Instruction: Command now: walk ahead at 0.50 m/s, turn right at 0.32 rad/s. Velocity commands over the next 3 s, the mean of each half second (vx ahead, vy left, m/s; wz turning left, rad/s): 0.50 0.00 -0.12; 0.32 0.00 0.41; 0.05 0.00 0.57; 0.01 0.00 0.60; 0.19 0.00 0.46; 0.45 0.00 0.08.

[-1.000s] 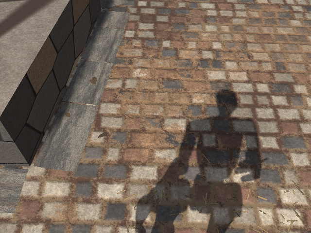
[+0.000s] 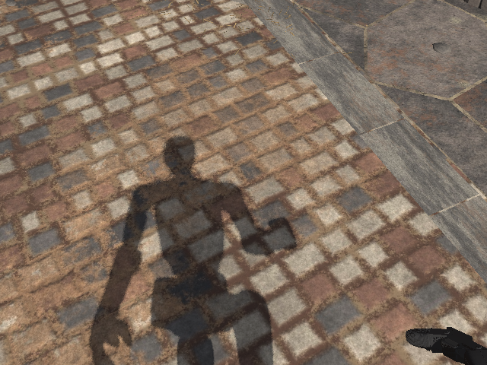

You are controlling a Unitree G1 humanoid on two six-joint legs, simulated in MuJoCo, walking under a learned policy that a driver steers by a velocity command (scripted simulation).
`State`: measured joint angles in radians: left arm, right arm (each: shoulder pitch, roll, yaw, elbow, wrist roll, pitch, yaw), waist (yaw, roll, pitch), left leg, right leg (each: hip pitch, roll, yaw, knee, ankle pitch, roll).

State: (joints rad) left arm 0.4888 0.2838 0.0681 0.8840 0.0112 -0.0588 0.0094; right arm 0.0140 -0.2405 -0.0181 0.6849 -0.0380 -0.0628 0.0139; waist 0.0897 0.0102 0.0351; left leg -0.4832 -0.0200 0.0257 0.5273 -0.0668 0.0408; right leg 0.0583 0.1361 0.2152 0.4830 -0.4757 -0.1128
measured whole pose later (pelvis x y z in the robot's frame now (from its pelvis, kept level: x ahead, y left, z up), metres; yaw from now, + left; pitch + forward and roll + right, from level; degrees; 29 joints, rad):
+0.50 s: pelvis +0.26 -0.01 +0.01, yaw -1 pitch +2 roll +2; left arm 0.02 0.22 0.00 0.74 0.04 -0.06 -0.03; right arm 0.48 -0.22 -0.03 0.94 -0.01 -0.07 0.01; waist -0.09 -0.02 0.03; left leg 0.05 -0.04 0.03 0.30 -0.37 0.03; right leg -0.46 -0.02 -0.05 0.52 -0.13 -0.06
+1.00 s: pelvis +0.46 -0.01 +0.00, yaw +14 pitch +0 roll -2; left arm 0.31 0.23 0.05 0.88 0.01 -0.04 0.03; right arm 0.14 -0.23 -0.04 0.76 -0.05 -0.01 0.04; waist 0.03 0.02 0.07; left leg -0.43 -0.01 0.09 0.57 -0.10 0.10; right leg -0.11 -0.05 -0.29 0.61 -0.45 -0.02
